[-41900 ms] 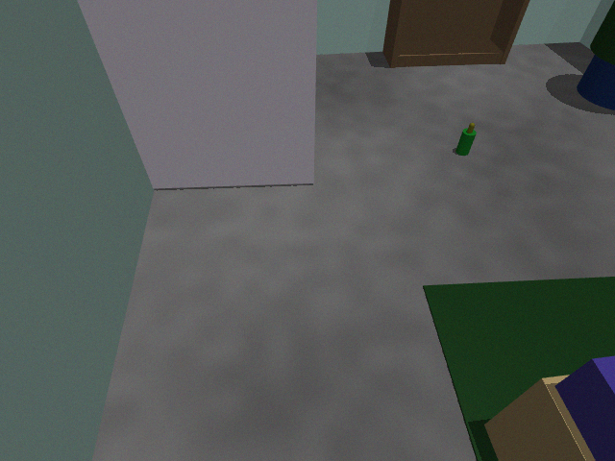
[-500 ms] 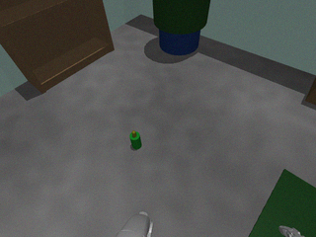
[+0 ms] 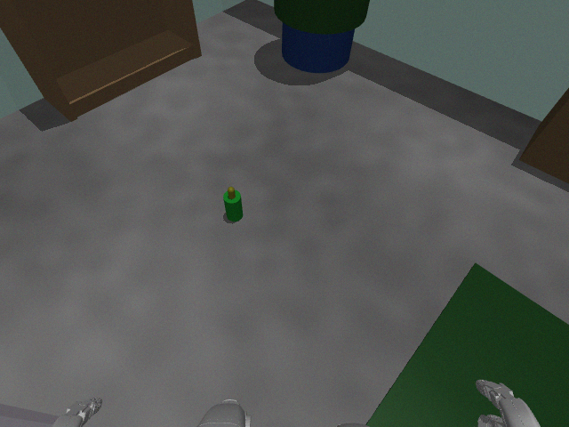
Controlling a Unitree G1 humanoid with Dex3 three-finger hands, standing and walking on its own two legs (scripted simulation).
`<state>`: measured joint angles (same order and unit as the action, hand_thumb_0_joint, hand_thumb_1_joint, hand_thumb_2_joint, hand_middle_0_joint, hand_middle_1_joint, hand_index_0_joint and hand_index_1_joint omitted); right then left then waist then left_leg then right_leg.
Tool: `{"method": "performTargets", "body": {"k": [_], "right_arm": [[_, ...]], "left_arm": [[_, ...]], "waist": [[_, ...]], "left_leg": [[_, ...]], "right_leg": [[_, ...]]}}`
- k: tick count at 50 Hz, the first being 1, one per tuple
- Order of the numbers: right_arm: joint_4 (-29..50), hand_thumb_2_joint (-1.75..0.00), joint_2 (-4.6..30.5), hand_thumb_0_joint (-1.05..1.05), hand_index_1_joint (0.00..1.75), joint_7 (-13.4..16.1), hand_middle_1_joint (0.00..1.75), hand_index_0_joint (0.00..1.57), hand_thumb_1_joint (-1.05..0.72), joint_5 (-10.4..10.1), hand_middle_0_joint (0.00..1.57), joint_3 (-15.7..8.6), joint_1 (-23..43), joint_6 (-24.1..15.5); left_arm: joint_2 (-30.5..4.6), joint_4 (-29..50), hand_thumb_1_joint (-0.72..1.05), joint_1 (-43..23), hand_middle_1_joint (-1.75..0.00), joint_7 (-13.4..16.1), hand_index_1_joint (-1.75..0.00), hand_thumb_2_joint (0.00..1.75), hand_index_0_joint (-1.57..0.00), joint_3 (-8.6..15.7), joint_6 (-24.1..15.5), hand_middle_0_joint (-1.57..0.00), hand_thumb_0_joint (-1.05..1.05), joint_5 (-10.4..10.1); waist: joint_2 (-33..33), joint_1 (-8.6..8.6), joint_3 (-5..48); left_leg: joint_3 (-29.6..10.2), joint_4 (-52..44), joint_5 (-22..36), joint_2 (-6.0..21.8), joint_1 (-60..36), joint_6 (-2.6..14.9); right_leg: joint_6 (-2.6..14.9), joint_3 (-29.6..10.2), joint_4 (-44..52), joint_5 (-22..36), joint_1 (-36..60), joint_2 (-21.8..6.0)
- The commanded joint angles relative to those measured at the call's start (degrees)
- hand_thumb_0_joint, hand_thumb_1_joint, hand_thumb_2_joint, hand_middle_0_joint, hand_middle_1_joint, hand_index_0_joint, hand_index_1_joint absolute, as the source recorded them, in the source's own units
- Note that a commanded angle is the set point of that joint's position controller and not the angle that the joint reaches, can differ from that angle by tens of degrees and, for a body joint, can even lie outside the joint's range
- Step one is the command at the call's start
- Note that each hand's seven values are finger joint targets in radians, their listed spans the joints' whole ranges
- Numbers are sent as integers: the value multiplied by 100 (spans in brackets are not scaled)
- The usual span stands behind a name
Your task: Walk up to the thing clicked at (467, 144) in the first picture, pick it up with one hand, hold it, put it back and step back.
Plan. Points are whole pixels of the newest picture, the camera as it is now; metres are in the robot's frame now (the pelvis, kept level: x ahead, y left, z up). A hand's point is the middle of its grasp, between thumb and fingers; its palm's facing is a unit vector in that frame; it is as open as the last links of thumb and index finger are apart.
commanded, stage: step back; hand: left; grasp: from the side
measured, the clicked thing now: (232, 202) +0.95 +0.23 -0.66
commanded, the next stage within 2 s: stand in 1.20 s
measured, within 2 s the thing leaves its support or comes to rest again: neither
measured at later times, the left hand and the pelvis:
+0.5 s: hand out of the picture -0.05 +0.30 -0.14, palm faces +0.06 -0.92 -0.38, open 7.4 cm; pelvis -0.10 +0.01 +0.01, yaw +3 degrees
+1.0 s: hand out of the picture -0.04 +0.28 -0.14, palm faces +0.11 -0.93 -0.36, open 7.4 cm; pelvis -0.07 +0.01 +0.01, yaw +5 degrees
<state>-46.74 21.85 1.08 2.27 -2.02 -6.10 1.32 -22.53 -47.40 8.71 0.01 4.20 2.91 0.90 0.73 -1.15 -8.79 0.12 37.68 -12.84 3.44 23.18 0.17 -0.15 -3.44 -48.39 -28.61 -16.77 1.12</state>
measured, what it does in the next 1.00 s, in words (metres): steps on the spot: right foot, then left foot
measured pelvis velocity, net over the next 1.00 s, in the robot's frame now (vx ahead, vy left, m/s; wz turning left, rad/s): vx -0.07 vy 0.01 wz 0.09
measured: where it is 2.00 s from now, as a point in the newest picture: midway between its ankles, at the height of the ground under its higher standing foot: outside the picture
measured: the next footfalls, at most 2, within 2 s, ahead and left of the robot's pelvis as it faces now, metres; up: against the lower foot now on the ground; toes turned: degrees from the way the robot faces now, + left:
right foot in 0.02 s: -0.01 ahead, -0.14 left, +0.01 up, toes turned +2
left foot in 0.32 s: -0.03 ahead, +0.12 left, +0.00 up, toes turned +1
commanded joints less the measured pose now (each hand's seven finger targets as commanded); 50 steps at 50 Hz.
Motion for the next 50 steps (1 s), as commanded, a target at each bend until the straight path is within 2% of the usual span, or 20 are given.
{"method": "performTargets", "body": {"k": [1, 2, 3, 4, 7, 12, 15, 16, 18, 19, 22, 27, 31, 32, 33, 34, 37, 44, 49, 50], "right_arm": [[221, -90, 1334, 0, 30, 4, 30, 20, -90, -79, 20, -391, -145, 67], [406, -90, 982, 0, 30, -2, 30, 20, -90, -122, 20, -282, -84, 39], [490, -90, 990, 0, 30, 105, 30, 20, -90, -88, 20, -318, 355, 21], [396, -90, 1226, 0, 30, 103, 30, 20, -90, -130, 20, -396, 398, 16], [79, -90, 1137, 0, 30, 71, 30, 20, -90, -181, 20, -332, -66, -40], [-63, -90, 1124, 0, 30, -100, 30, 20, -90, -37, 20, -370, -84, -98], [-439, -90, 1063, 0, 30, -141, 30, 20, -90, -45, 20, -443, -719, -201], [-587, -90, 1136, 0, 30, -126, 30, 20, -90, -12, 20, -507, -895, -239], [-478, -90, 1942, 0, 30, -116, 30, 20, -90, 51, 20, -623, -798, -310], [-396, -90, 2012, 0, 30, -127, 30, 20, -90, 19, 20, -666, -549, -345], [-382, -90, 1508, 0, 30, -102, 30, 20, -90, 26, 20, -466, -216, -455], [-468, -90, 1557, 0, 30, -163, 30, 20, -90, 75, 20, -566, -558, -347], [-363, -90, 1246, 0, 30, -162, 30, 20, -90, -10, 20, -454, -301, -167], [-295, -90, 865, 0, 30, -140, 30, 20, -90, -40, 20, -344, -374, -160], [-137, -90, 643, 0, 30, -122, 30, 20, -90, -64, 20, -268, -196, -197], [-176, -90, 1049, 0, 30, -41, 30, 20, -90, -14, 20, -376, -144, -227], [-549, -90, 1109, 0, 30, -81, 30, 20, -90, -114, 20, -396, -712, -310], [-498, -90, 764, 0, 30, -132, 30, 20, -90, -70, 20, -285, -455, -251], [-672, -90, 894, 0, 30, -33, 30, 20, -90, -72, 20, -334, -677, -345], [-704, -90, 1229, 0, 30, 6, 30, 20, -90, -40, 20, -420, -821, -397]], "left_arm": [[-1112, -172, 90, 848, -30, 81, -30, 90, -20, 373, -305, -20, 0, 132], [-1629, -112, 90, 880, -30, 84, -30, 90, -20, 522, -353, -20, 0, 215], [-2154, 95, 90, 430, -30, 122, -30, 90, -20, 622, -355, -20, 0, 192], [-2077, 176, 90, 125, -30, 149, -30, 90, -20, 594, -385, -20, 0, 160], [-1488, 124, 90, -298, -30, 182, -30, 90, -20, 425, -448, -20, 0, 168], [-1578, 15, 90, 41, -30, 110, -30, 90, -20, 461, -453, -20, 0, 231], [-1516, 1, 90, -234, -30, 47, -30, 90, -20, 367, -353, -20, 0, 175], [-1237, -66, 90, -28, -30, 40, -30, 90, -20, 260, -304, -20, 0, 179], [-995, -105, 90, -133, -30, 46, -30, 90, -20, 196, -311, -20, 0, 32], [-1377, -156, 90, -375, -30, 40, -30, 90, -20, 314, -338, -20, 0, 103], [-1219, -487, 90, 313, -30, -66, -30, 90, -20, 302, -369, -20, 0, 15], [-1100, -487, 90, 219, -30, -146, -30, 90, -20, 348, -390, -20, 0, 73], [-986, -792, 90, 972, -30, -63, -30, 90, -20, 379, -480, -20, 0, 111], [-1171, -797, 90, 1208, -30, -2, -30, 90, -20, 438, -523, -20, 0, 188], [-1691, -721, 90, 1243, -30, 43, -30, 90, -20, 544, -564, -20, 0, 236], [-1944, -503, 90, 696, -30, 49, -30, 90, -20, 581, -587, -20, 0, 217], [-1420, -427, 90, 346, -30, 93, -30, 90, -20, 420, -734, -20, 0, 61], [-1239, -363, 90, 286, -30, 79, -30, 90, -20, 285, -652, -20, 0, 74], [-1139, -276, 90, 173, -30, 91, -30, 90, -20, 152, -477, -20, 0, -12], [-896, -248, 90, 356, -30, 74, -30, 90, -20, 66, -473, -20, 0, -44]], "waist": [[-681, -63, 1373], [723, -114, 1142], [1171, -389, 929], [786, -285, 656], [493, 118, 617], [944, -196, 563], [928, 188, 773], [373, 223, 778], [-1204, 344, 614], [-700, 319, 103], [-730, -52, 310], [-1172, 207, 292], [-653, -288, 532], [165, -401, 690], [1054, -513, 547], [491, -364, 50], [75, 5, 145], [850, -82, 610], [420, 155, 1088], [-427, 163, 1403]], "left_leg": [[-764, -1, -68, 513, -83, 646], [-432, 970, -1262, -359, 1293, 227], [-882, 1794, -2191, -567, 1053, -26], [-1372, 2456, -2061, -440, 753, -65], [-907, 2818, -1361, -710, 546, -47], [-326, 869, -1540, -394, 190, -130], [5, -1017, -1079, -488, -1478, 46], [-224, -1337, -1154, -563, -2065, 96], [-3758, -2755, -4327, 1485, -1348, 1147], [-3920, -2974, -4366, 1647, -399, 1404], [-2368, -2598, -3050, 930, -515, 927], [-1962, -2453, -2775, 864, -461, 964], [-1139, -1445, -2492, 411, 514, 552], [-773, -320, -2212, 11, 1067, 283], [-409, 1060, -1958, -917, 1978, 41], [-941, 1601, -1798, -408, 1721, 33], [-977, 1595, -863, -279, 1151, 15], [69, 249, -437, -272, -227, -20], [87, -1151, 937, -185, -1529, 208], [-893, -1283, 1523, 609, -2064, 480]], "right_leg": [[251, -57, 2455, 1015, 1161, -98], [666, -1965, 2703, 635, 1433, -1213], [1609, -3145, 2998, 1024, 117, -2485], [1753, -3142, 3037, 1142, -502, -2591], [1180, -1229, 2289, 2498, -206, -1528], [1044, -1228, 2669, -502, 168, -1357], [858, -985, 2388, -689, -557, -1318], [703, -643, 1793, -815, -1001, -1009], [139, 361, -51, -529, -1900, -160], [164, -174, -573, -365, -1442, -298], [131, 16, -373, 443, -957, -363], [101, 514, 750, 38, -391, -88], [309, 682, 2381, 873, 1564, 88], [417, -390, 3040, 137, 2158, -473], [933, -2766, 3897, -1655, 2001, -1884], [1416, -3290, 3968, -1830, 925, -2658], [808, -1497, 3511, 754, 1030, -1696], [841, -83, 2504, 4211, 728, -1441], [524, 70, 1296, 3950, 441, -1153], [307, 203, 620, 3092, 2, -794]]}}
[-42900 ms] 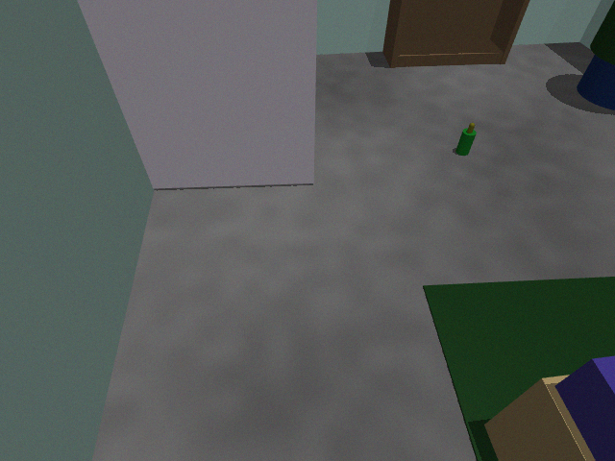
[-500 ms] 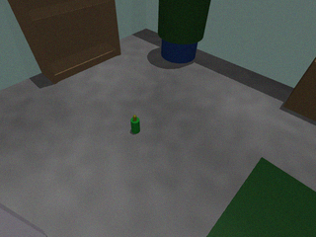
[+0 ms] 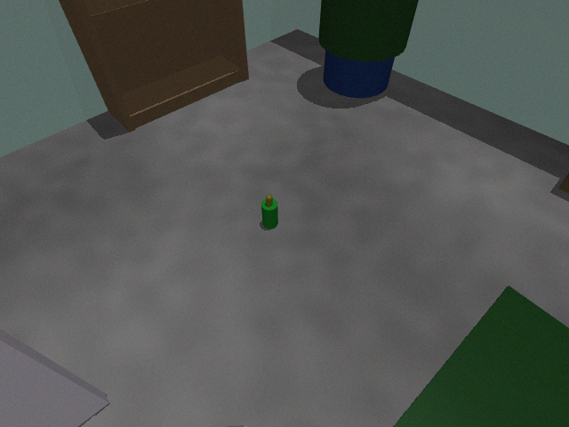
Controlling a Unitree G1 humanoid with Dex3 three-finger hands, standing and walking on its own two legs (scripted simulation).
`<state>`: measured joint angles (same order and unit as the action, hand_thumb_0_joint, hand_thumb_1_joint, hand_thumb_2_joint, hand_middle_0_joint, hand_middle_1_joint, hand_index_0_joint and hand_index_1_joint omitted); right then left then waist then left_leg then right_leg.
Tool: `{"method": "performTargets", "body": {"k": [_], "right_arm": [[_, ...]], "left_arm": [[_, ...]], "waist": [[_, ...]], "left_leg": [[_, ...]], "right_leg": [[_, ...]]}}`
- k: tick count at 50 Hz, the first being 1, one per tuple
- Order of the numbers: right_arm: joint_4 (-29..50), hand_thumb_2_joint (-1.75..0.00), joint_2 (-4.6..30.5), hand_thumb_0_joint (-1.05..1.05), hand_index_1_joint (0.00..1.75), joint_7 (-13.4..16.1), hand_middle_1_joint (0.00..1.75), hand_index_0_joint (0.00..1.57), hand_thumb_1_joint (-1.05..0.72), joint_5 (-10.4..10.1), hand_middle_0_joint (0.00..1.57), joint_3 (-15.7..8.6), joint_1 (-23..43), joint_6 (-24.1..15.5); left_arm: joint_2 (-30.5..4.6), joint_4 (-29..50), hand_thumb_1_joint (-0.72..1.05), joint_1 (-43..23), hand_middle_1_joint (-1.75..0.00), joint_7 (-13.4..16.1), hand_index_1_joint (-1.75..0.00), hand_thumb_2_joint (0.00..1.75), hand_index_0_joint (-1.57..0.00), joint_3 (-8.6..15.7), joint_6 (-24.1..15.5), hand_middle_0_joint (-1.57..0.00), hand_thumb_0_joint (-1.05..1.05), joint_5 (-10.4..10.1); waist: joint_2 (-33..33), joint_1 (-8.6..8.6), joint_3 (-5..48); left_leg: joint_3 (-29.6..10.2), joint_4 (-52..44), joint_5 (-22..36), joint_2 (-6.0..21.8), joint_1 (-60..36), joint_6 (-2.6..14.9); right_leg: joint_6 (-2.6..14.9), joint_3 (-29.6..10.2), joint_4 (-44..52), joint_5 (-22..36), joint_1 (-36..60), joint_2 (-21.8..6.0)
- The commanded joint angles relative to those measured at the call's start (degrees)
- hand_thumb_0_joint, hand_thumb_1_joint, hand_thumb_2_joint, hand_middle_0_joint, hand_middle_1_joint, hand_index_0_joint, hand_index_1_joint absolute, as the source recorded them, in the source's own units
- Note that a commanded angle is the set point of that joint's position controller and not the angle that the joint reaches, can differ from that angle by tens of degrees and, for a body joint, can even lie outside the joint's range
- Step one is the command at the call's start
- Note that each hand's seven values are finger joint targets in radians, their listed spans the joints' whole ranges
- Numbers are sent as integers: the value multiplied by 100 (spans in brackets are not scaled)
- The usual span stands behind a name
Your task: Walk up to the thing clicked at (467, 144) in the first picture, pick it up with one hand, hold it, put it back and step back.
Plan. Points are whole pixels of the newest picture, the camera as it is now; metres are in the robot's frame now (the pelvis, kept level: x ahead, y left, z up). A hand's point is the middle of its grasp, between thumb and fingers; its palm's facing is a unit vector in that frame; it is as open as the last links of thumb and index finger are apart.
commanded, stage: step back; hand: left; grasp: from the side
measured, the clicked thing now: (269, 209) +1.03 +0.13 -0.67
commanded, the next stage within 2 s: stand in 0.20 s
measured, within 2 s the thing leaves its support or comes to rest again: neither
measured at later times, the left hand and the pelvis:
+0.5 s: hand out of the picture +0.07 +0.26 -0.14, palm faces -0.07 -0.94 -0.33, open 7.4 cm; pelvis +0.01 +0.01 +0.02, yaw -3 degrees
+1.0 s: hand out of the picture +0.11 +0.27 -0.14, palm faces -0.10 -0.94 -0.32, open 7.4 cm; pelvis +0.02 +0.02 +0.02, yaw -4 degrees
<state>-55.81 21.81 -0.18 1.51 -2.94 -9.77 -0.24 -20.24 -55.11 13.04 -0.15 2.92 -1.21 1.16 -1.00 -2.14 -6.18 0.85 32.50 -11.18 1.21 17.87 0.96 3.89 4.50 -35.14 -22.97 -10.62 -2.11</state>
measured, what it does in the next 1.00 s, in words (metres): steps on the spot: right foot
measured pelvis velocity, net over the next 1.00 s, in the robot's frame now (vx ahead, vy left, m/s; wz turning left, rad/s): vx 0.02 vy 0.02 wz -0.06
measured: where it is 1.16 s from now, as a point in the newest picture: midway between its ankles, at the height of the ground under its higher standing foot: outside the picture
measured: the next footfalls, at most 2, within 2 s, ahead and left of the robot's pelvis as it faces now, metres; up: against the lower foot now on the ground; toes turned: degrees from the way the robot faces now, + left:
right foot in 0.30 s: +0.04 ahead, -0.14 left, +0.01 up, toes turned -3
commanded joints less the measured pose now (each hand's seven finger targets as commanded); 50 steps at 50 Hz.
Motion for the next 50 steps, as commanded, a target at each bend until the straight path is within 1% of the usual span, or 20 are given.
{"method": "performTargets", "body": {"k": [1, 2, 3, 5, 7, 9, 11, 13, 14, 15, 16, 17, 19, 24, 28, 30, 37, 42, 44, 50], "right_arm": [[329, -90, 1494, 0, 30, 140, 30, 20, -90, 3, 20, -339, -144, -270], [318, -90, 1593, 0, 30, 135, 30, 20, -90, -35, 20, -368, -74, -257], [280, -90, 1477, 0, 30, 139, 30, 20, -90, 16, 20, -348, 91, -250], [343, -90, 1439, 0, 30, 148, 30, 20, -90, 96, 20, -305, 473, -251], [290, -90, 1392, 0, 30, 113, 30, 20, -90, 119, 20, -307, 610, -249], [277, -90, 1359, 0, 30, 74, 30, 20, -90, 132, 20, -326, 666, -224], [152, -90, 1170, 0, 30, 39, 30, 20, -90, -16, 20, -250, 618, -208], [105, -90, 1148, 0, 30, 33, 30, 20, -90, -77, 20, -238, 849, -193], [147, -90, 969, 0, 30, 30, 30, 20, -90, -132, 20, -185, 975, -179], [105, -90, 839, 0, 30, 23, 30, 20, -90, -145, 20, -146, 817, -187], [4, -90, 765, 0, 30, 6, 30, 20, -90, -171, 20, -109, 806, -178], [-121, -90, 833, 0, 30, -4, 30, 20, -90, -157, 20, -106, 792, -200], [-238, -90, 915, 0, 30, -17, 30, 20, -90, -107, 20, -108, 962, -244], [-460, -90, 917, 0, 30, -25, 30, 20, -90, -96, 20, -58, 903, -208], [-575, -90, 945, 0, 30, -27, 30, 20, -90, -95, 20, -30, 917, -183], [-630, -90, 947, 0, 30, -25, 30, 20, -90, -91, 20, -19, 861, -191], [-665, -90, 1043, 0, 30, -4, 30, 20, -90, -87, 20, 0, 918, -204], [-700, -90, 1051, 0, 30, 11, 30, 20, -90, -73, 20, -7, 827, -219], [-707, -90, 1014, 0, 30, 14, 30, 20, -90, -79, 20, 3, 820, -246], [-759, -90, 1037, 0, 30, 26, 30, 20, -90, -90, 20, 7, 796, -240]], "left_arm": [[-981, 435, 90, -1, -30, 98, -30, 90, -20, 167, 16, -20, 0, -174], [-1220, 297, 90, -181, -30, 135, -30, 90, -20, 248, 96, -20, 0, -154], [-1264, 251, 90, -199, -30, 130, -30, 90, -20, 220, 121, -20, 0, -116], [-1222, 79, 90, -34, -30, 73, -30, 90, -20, 213, 145, -20, 0, -101], [-1223, -108, 90, 157, -30, 23, -30, 90, -20, 243, 109, -20, 0, -93], [-1187, -188, 90, 207, -30, 8, -30, 90, -20, 270, 66, -20, 0, -51], [-1002, -269, 90, 179, -30, 7, -30, 90, -20, 146, 29, -20, 0, -48], [-961, -398, 90, 262, -30, 57, -30, 90, -20, 99, -30, -20, 0, -54], [-1084, -367, 90, 132, -30, 84, -30, 90, -20, 93, -81, -20, 0, -11], [-1339, -292, 90, -190, -30, 97, -30, 90, -20, 114, -135, -20, 0, 37], [-1501, -294, 90, -628, -30, 68, -30, 90, -20, 95, -136, -20, 0, -3], [-1384, -319, 90, -733, -30, 43, -30, 90, -20, 63, -137, -20, 0, -15], [-1099, -409, 90, -547, -30, 37, -30, 90, -20, -47, -151, -20, 0, -63], [-1179, -517, 90, -631, -30, 51, -30, 90, -20, -75, -140, -20, 0, -77], [-1209, -594, 90, -646, -30, 62, -30, 90, -20, -76, -106, -20, 0, -70], [-1217, -576, 90, -713, -30, 59, -30, 90, -20, -72, -104, -20, 0, -78], [-1136, -633, 90, -630, -30, 36, -30, 90, -20, -65, -71, -20, 0, -57], [-1146, -602, 90, -743, -30, 33, -30, 90, -20, -72, -73, -20, 0, -54], [-1158, -590, 90, -758, -30, 36, -30, 90, -20, -62, -85, -20, 0, -66], [-1163, -607, 90, -778, -30, 50, -30, 90, -20, -83, -80, -20, 0, -67]], "waist": [[-689, 172, 1239], [-661, 293, 1075], [-419, 218, 831], [-700, 118, 443], [-927, 97, 338], [-921, 138, 469], [-915, 139, 700], [-680, -30, 774], [-369, -32, 762], [9, 189, 744], [217, 432, 591], [247, 410, 653], [197, 221, 885], [335, 275, 736], [262, 266, 495], [223, 266, 577], [-109, 194, 565], [-56, 246, 817], [13, 235, 959], [89, 267, 918]], "left_leg": [[-2150, -1072, 1102, 1710, -1211, 1065], [-2500, -1390, 356, 2027, -661, 1408], [-2216, -1511, -420, 1873, -445, 1306], [-1763, -1721, -1637, 1517, -103, 971], [-1518, -1849, -2078, 1334, 87, 809], [-1412, -1769, -1969, 1328, -106, 791], [-1370, -1737, -1144, 1152, -627, 612], [-1023, -1404, -367, 1070, -535, 367], [-838, -1192, -196, 901, -391, 155], [-666, -1138, -267, 663, -352, 9], [-459, -1305, -280, 443, -939, 15], [-496, -1287, -124, 542, -1387, 34], [-501, -1137, 760, 626, -1493, 94], [-434, -1354, 509, 629, -1430, 52], [-474, -1577, 48, 616, -1169, -3], [-472, -1600, 149, 631, -1159, -17], [-629, -1940, -549, 703, -858, -13], [-599, -1908, -262, 714, -1042, -11], [-551, -1824, 258, 715, -1214, -14], [-459, -1695, 623, 689, -1378, 10]], "right_leg": [[-287, -288, -1180, 434, -844, 170], [-236, -620, -1474, -1014, -671, 50], [-191, -865, -1663, -1087, -840, 3], [-170, -868, -1570, -675, -1004, -91], [-253, -747, -1188, -396, -874, -52], [-315, -547, -674, -370, -756, 0], [-413, -481, 229, -315, -382, 62], [-435, -488, 1280, 1068, 241, -22], [-372, -905, 1493, 1538, 421, -299], [-249, -1415, 1771, 1289, 347, -652], [-147, -1420, 1640, 897, -456, -691], [-163, -1281, 1611, 851, -585, -573], [-254, -1051, 1691, 1552, -146, -507], [-261, -1079, 1889, 1458, -65, -551], [-281, -1057, 1996, 921, -149, -523], [-271, -1055, 1985, 1027, -29, -531], [-302, -933, 1859, 1023, 107, -458], [-289, -928, 1858, 1142, 149, -482], [-290, -928, 1827, 1427, 259, -515], [-312, -938, 1911, 1578, 188, -546]]}}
